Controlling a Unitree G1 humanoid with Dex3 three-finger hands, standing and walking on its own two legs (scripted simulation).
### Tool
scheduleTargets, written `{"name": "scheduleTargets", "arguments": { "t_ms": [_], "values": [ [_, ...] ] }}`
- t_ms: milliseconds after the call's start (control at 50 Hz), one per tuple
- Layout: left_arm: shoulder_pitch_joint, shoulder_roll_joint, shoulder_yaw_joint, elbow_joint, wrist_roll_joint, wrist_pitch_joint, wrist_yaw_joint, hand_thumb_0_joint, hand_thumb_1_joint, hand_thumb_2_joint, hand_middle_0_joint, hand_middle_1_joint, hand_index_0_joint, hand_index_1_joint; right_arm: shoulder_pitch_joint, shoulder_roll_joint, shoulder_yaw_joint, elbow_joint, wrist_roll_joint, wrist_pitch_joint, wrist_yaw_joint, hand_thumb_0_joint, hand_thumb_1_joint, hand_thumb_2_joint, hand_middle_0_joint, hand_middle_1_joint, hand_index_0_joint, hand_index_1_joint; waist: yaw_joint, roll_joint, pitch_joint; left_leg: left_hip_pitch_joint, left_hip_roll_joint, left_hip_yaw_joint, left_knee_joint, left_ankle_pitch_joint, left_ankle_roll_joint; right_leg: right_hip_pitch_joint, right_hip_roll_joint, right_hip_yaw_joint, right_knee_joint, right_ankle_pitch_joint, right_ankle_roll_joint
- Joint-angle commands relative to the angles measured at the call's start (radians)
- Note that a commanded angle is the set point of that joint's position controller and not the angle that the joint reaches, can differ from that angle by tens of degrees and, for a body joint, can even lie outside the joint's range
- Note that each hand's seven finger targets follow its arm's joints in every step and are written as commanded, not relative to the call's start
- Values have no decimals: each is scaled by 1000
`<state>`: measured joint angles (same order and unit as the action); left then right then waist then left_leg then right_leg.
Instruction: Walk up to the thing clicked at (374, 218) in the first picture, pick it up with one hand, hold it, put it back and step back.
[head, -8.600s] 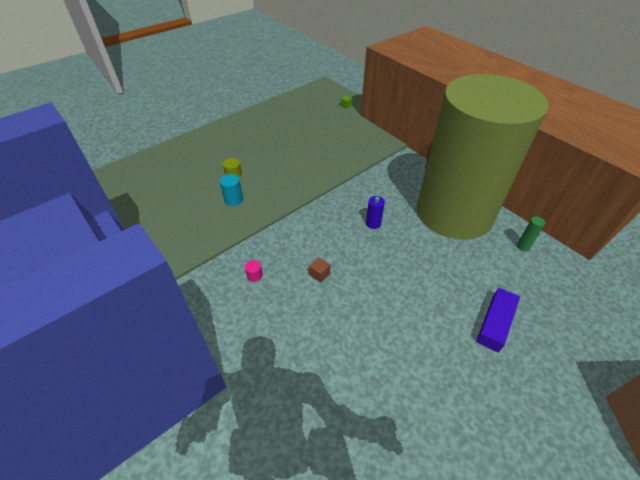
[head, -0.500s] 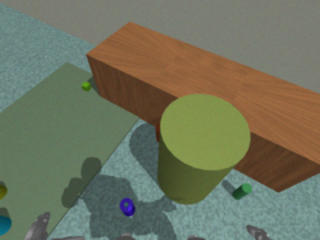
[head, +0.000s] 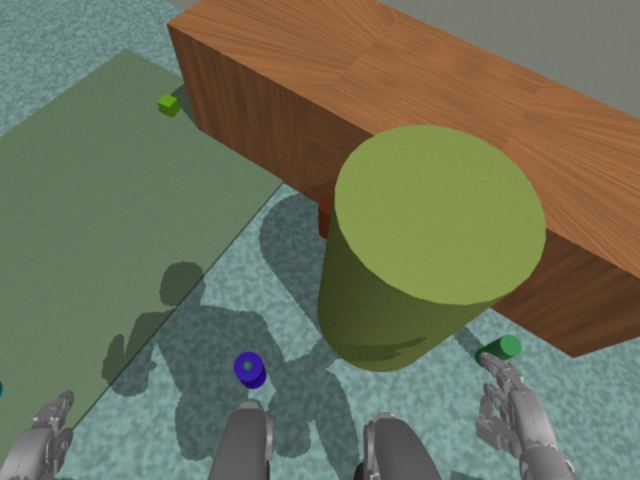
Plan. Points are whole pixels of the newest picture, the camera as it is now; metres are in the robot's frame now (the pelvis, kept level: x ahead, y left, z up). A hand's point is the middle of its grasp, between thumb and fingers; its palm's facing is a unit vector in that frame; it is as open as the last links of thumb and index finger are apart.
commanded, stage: go down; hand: left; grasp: from the side
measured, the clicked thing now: (250, 370) +0.35 +0.16 -0.57
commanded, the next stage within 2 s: none
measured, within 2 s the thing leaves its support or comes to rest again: neither
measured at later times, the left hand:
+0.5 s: hand (111, 401) +0.24 +0.32 -0.21, palm faces +0.06 -0.98 -0.21, open 17.3 cm
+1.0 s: hand (120, 381) +0.27 +0.33 -0.25, palm faces +0.01 -0.98 -0.19, open 17.1 cm
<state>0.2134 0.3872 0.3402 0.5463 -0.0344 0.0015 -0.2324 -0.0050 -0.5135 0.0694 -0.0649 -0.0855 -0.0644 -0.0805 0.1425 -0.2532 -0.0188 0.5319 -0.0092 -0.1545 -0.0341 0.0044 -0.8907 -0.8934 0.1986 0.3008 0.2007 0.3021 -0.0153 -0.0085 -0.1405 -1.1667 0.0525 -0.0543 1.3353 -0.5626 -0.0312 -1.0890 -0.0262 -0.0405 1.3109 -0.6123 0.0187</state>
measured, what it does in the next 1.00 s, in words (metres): lowers itself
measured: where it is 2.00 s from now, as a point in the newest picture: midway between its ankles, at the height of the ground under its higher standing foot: outside the picture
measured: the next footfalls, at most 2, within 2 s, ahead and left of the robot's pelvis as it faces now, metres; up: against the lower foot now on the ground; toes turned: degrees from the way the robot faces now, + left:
none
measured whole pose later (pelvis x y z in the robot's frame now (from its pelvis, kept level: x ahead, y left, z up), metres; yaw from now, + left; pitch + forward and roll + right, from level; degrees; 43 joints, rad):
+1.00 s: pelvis -0.06 +0.00 -0.21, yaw -5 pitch +33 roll -5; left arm -0.27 0.63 0.63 0.81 -0.19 -0.40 -0.61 -0.01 -0.50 0.20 -0.05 -0.18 -0.05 -0.17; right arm 0.05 -0.33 0.02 0.67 -0.03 -0.17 -0.01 0.00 -0.88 -0.89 0.20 0.30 0.20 0.30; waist -0.01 -0.02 -0.13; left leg -1.99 0.06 -0.13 2.08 -0.67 -0.05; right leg -1.90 0.01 -0.05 2.06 -0.73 0.01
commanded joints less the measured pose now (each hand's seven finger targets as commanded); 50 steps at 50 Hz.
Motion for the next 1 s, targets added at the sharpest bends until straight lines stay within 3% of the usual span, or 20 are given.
{"name": "scheduleTargets", "arguments": {
  "t_ms": [0, 20, 40, 60, 100, 180, 240, 280, 320, 420, 440, 540, 560, 600, 620, 680, 780, 820, 880, 980],
  "values": [
    [-140, 232, 124, -87, -34, -163, -58, 0, -611, 56, -63, -104, -69, -99, 15, -164, -76, -87, 1, -61, -11, 0, -907, -902, 199, 300, 199, 300, -11, 94, -299, 122, -26, 18, -31, 197, 49, -73, 25, 5, -16, 194, -39],
    [-143, 241, 138, -43, -44, -194, -75, 0, -611, 56, -66, -118, -74, -111, 8, -171, -78, -82, 0, -66, -11, 0, -903, -900, 199, 300, 199, 300, -13, 89, -316, 95, -27, 17, 2, 188, 49, -105, 28, 6, 13, 185, -39],
    [-178, 230, 120, -59, -50, -231, -95, 0, -611, 58, -66, -120, -74, -113, 7, -170, -76, -79, -2, -72, -10, 0, -901, -900, 199, 300, 199, 300, -16, 91, -343, 75, -26, 12, 31, 195, 49, -130, 27, 8, 41, 189, -40],
    [-163, 255, 150, -50, -58, -257, -107, 0, -611, 75, -62, -127, -69, -122, 9, -181, -79, -80, -5, -76, -8, 0, -885, -896, 200, 300, 199, 300, 1, 92, -388, 71, -27, 11, 57, 220, 48, -135, 27, 13, 65, 204, -40],
    [-188, 292, 166, -94, -65, -298, -137, 0, -611, 112, -57, -151, -63, -146, 8, -191, -82, -66, -9, -75, -7, 0, -880, -896, 200, 300, 200, 300, 21, 131, -460, 80, -25, 9, 97, 241, 44, -171, 31, 21, 104, 205, -43],
    [-157, 305, 214, -34, -86, -319, -164, 0, -611, 150, -57, -173, -57, -172, -3, -211, -82, -40, -9, -62, -3, 0, -871, -895, 200, 300, 200, 300, 53, 121, -507, 55, -22, -14, 141, 269, 40, -251, 37, 3, 175, 209, -48],
    [-163, 391, 282, -64, -91, -320, -164, 0, -611, 174, -58, -184, -55, -187, -15, -223, -83, -46, -9, -49, -4, 0, -875, -896, 200, 300, 200, 300, 80, 127, -583, 42, -23, -13, 182, 298, 43, -261, 39, 2, 209, 232, -49],
    [-180, 372, 269, -64, -98, -318, -166, 0, -611, 196, -50, -194, -49, -195, -24, -213, -79, -44, -8, -40, 0, 0, -875, -896, 200, 300, 200, 300, 65, 93, -566, -35, -27, 0, 217, 259, 51, -256, 42, 9, 211, 214, -45],
    [-231, 399, 299, -81, -116, -327, -175, 0, -570, 203, -45, -188, -43, -190, -23, -210, -74, -36, -7, -39, 1, 0, -877, -897, 200, 300, 200, 300, 59, 60, -591, -99, -26, 8, 261, 250, 60, -222, 42, 26, 217, 221, -36],
    [-386, 384, 280, -9, -136, -366, -225, 0, -573, 216, -39, -205, -42, -202, -21, -215, -72, 2, -6, -41, 0, 0, -862, -893, 200, 300, 200, 300, 11, 75, -514, -212, -19, -3, 313, 93, 58, -366, 47, 20, 275, 89, -43],
    [-389, 421, 299, 18, -134, -374, -233, 0, -557, 210, -42, -203, -46, -198, -21, -220, -70, 4, -7, -44, -1, 0, -864, -893, 200, 300, 200, 300, 21, 78, -497, -228, -17, -9, 310, 64, 55, -383, 49, 13, 287, 63, -45],
    [-486, 457, 288, 24, -127, -413, -281, 0, -548, 199, -46, -199, -51, -192, -3, -238, -64, 26, -7, -44, -3, 0, -859, -891, 200, 300, 200, 300, 26, 160, -523, -200, -9, -33, 305, -9, 42, -482, 51, -12, 352, 20, -56],
    [-497, 501, 320, 6, -131, -418, -285, 0, -552, 189, -50, -196, -56, -188, -9, -246, -63, 19, -7, -45, -5, 0, -860, -891, 200, 300, 200, 300, 36, 166, -531, -208, -8, -31, 308, -29, 44, -482, 52, -10, 356, 8, -55],
    [-500, 505, 321, 26, -140, -419, -294, 0, -549, 185, -51, -196, -56, -188, -8, -249, -58, 25, -2, -46, -6, 0, -867, -893, 200, 300, 200, 300, 37, 166, -526, -228, -8, -34, 309, -75, 44, -510, 55, -19, 371, -24, -56],
    [-474, 525, 353, 39, -146, -420, -292, 0, -548, 189, -50, -196, -53, -189, -8, -255, -57, 25, -2, -46, -5, 0, -867, -894, 200, 300, 200, 300, 50, 164, -546, -226, -9, -31, 324, -47, 43, -500, 55, -20, 388, -4, -56],
    [-457, 545, 380, 66, -158, -418, -299, 0, -549, 197, -51, -201, -53, -196, -11, -259, -47, 29, 0, -43, -5, 0, -874, -895, 200, 300, 200, 300, 63, 143, -566, -258, -13, -19, 378, 39, 47, -504, 54, -23, 417, 47, -59],
    [-483, 514, 370, 111, -175, -424, -334, 0, -509, 204, -45, -184, -42, -183, -16, -264, -47, 35, 0, -41, -2, 0, -881, -898, 200, 300, 200, 300, 45, 126, -551, -298, -11, -16, 433, 86, 51, -537, 57, -28, 457, 86, -59],
    [-518, 546, 383, 94, -179, -435, -347, 0, -495, 200, -42, -174, -38, -175, -8, -265, -47, 44, -4, -41, -1, 0, -887, -900, 200, 300, 200, 300, 43, 114, -578, -319, -13, -3, 470, 117, 57, -511, 58, -21, 460, 115, -53],
    [-581, 568, 381, 81, -182, -451, -367, 0, -498, 182, -44, -167, -42, -164, -12, -265, -44, 50, -8, -46, 0, 0, -892, -901, 200, 300, 200, 300, 26, 116, -568, -364, -11, 1, 499, 82, 59, -525, 59, -16, 474, 92, -51],
    [-624, 610, 414, 88, -184, -468, -387, 0, -477, 176, -40, -153, -35, -152, 0, -273, -44, 70, -18, -50, 0, 0, -891, -901, 200, 300, 200, 300, 35, 115, -604, -386, -9, 7, 535, 64, 56, -532, 61, -16, 503, 71, -53]
  ]
}}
